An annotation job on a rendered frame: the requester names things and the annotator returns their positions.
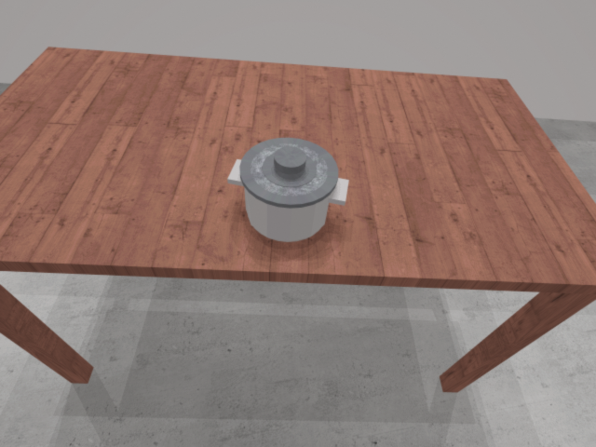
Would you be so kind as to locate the pot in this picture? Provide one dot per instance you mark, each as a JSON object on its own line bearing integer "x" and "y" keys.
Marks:
{"x": 284, "y": 224}

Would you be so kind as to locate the table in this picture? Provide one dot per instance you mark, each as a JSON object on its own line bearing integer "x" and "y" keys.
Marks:
{"x": 116, "y": 163}

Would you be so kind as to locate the knob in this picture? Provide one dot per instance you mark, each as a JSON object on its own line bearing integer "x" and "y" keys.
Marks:
{"x": 289, "y": 160}

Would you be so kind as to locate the lid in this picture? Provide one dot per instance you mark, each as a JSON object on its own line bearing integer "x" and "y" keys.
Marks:
{"x": 262, "y": 180}

